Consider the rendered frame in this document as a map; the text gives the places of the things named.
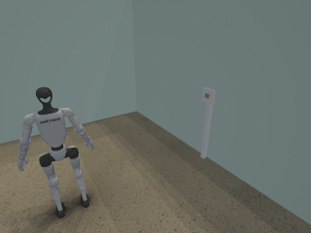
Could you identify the right robot upper arm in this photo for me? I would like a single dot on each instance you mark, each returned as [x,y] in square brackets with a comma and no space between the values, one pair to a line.
[67,112]

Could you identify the robot left shin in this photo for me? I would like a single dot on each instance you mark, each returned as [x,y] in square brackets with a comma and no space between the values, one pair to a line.
[55,195]

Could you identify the right robot foot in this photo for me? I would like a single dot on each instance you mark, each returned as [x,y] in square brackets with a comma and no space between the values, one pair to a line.
[85,203]

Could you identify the left robot forearm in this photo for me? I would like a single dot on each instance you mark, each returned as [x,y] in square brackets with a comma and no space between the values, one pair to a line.
[22,150]

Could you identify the left robot upper arm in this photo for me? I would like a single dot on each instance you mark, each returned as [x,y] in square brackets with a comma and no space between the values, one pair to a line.
[27,129]

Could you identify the robot right hand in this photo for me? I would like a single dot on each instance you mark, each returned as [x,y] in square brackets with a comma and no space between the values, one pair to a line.
[90,144]

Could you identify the right robot forearm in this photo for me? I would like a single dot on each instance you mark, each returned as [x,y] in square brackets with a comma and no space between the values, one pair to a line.
[85,135]

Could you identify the robot left hand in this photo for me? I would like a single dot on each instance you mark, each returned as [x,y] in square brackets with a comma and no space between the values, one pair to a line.
[20,163]

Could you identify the panel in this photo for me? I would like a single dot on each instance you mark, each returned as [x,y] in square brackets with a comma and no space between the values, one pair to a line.
[207,120]

